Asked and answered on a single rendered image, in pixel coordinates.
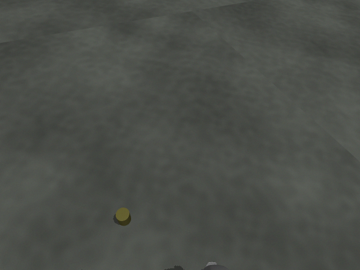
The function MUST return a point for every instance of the can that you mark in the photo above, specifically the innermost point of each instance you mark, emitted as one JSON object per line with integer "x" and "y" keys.
{"x": 123, "y": 216}

